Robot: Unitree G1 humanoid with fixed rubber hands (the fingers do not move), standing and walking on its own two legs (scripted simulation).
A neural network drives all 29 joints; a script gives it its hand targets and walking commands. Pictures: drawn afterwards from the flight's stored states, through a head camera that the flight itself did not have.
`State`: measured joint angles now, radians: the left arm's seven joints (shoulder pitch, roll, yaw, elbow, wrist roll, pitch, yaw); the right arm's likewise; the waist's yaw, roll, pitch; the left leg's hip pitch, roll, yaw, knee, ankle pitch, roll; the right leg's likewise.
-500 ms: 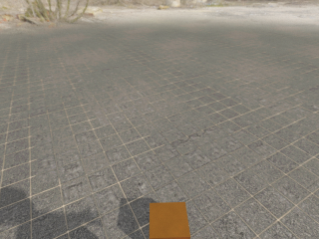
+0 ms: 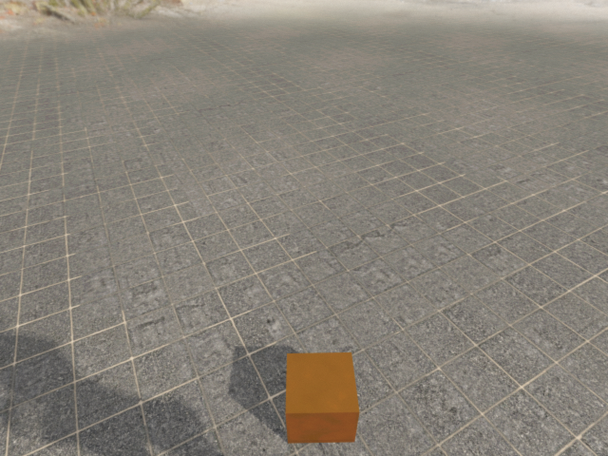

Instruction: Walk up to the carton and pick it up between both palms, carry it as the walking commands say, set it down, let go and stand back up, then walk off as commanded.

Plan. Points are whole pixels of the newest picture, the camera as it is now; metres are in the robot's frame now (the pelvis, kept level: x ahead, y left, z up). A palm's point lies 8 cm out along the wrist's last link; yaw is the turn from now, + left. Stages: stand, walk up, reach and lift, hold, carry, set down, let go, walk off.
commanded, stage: stand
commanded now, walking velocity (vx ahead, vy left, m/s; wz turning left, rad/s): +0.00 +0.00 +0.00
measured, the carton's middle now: (320, 397) +0.60 -0.04 -0.67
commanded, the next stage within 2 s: walk off in 0.94 s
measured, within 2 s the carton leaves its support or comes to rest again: neither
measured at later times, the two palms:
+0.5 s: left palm out of the picture +0.03 +0.27 -0.12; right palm out of the picture +0.02 -0.30 -0.12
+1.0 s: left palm out of the picture +0.07 +0.26 -0.11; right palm out of the picture +0.05 -0.31 -0.12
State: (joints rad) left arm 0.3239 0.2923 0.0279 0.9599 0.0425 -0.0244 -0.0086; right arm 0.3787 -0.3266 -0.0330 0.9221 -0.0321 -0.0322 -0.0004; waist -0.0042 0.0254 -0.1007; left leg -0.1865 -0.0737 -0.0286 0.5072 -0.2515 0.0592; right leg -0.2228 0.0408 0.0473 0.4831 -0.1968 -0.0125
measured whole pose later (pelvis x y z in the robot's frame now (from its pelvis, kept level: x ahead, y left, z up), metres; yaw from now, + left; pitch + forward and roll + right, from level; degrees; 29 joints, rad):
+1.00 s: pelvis +0.01 -0.03 +0.01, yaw +1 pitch -4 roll +0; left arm 0.15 0.32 -0.01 1.14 0.01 -0.02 0.00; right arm 0.24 -0.33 0.00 1.10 -0.01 -0.03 -0.01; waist 0.00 0.01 -0.02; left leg -0.13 -0.05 -0.06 0.39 -0.20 0.02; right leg -0.17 0.06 0.03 0.39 -0.16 -0.04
